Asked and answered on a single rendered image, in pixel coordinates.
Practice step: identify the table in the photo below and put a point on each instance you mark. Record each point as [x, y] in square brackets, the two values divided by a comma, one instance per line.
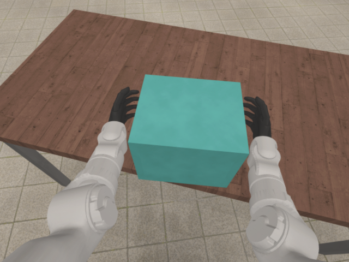
[59, 98]

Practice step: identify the robot right upper arm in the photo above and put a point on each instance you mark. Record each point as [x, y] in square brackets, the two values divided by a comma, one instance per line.
[277, 236]

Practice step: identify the robot right forearm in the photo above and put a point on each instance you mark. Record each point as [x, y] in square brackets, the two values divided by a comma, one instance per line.
[266, 184]

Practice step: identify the robot left hand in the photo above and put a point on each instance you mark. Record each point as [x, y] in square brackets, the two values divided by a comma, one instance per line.
[119, 109]

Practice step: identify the robot right hand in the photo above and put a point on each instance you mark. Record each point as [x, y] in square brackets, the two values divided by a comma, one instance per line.
[261, 125]

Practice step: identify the robot left forearm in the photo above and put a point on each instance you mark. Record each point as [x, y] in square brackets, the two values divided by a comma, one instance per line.
[105, 164]

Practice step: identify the robot left upper arm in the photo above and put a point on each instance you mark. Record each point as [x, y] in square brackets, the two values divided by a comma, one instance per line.
[78, 218]

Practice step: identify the carton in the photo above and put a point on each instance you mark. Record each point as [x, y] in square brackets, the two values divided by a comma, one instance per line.
[189, 131]

